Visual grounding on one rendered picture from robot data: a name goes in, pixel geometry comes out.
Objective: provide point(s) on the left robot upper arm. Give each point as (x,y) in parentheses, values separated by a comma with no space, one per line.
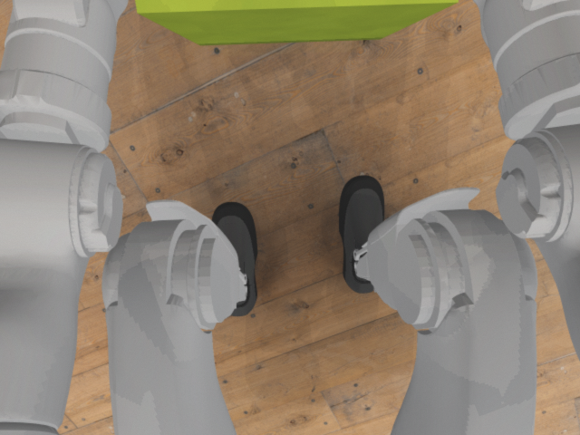
(59,205)

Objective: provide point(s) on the right robot upper arm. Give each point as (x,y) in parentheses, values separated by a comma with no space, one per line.
(538,197)

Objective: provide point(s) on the carton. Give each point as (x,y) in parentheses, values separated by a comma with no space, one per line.
(219,22)

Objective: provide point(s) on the left robot forearm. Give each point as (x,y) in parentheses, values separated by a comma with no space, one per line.
(56,70)

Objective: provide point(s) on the right robot forearm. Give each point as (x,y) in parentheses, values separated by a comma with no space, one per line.
(535,49)

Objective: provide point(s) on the right robot thigh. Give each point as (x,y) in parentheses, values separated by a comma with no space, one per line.
(457,272)

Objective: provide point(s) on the robot right foot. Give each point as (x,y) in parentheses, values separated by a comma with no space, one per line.
(361,211)

